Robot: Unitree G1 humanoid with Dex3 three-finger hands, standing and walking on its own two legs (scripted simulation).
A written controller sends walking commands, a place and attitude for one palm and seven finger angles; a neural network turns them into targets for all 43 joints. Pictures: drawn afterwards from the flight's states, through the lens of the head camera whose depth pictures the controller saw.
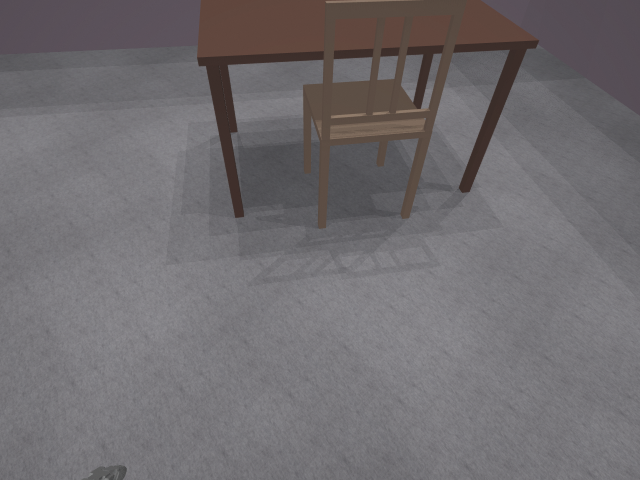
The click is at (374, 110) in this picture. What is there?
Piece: chair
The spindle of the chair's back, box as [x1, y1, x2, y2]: [366, 17, 385, 114]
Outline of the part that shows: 385,17 377,18 366,114 372,114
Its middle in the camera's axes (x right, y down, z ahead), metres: +0.17 -0.54 +1.25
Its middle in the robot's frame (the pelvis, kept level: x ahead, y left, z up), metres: +1.30 -0.11 -0.07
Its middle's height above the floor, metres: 0.70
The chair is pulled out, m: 0.00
